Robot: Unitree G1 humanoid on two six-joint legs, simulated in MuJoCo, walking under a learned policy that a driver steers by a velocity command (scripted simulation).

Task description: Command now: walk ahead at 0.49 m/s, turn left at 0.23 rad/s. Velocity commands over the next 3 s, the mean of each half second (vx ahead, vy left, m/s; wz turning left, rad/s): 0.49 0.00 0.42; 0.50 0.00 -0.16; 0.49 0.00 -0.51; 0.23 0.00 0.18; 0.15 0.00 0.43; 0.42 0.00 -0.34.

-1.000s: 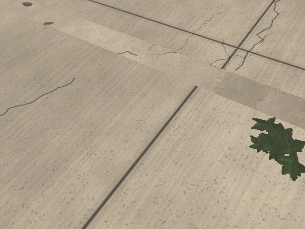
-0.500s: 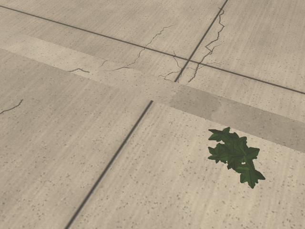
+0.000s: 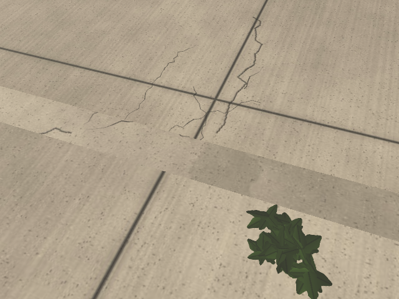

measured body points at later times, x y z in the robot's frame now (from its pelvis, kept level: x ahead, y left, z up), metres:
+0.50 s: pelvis +0.30 +0.04 +0.00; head +0.33 +0.05 +0.45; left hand +0.42 +0.31 -0.10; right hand +0.36 -0.24 -0.12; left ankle +0.23 +0.07 -0.74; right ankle +0.50 -0.10 -0.68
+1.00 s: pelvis +0.58 +0.04 +0.01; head +0.61 +0.03 +0.46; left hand +0.52 +0.31 -0.12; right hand +0.79 -0.17 -0.11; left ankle +0.68 +0.23 -0.68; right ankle +0.56 -0.02 -0.74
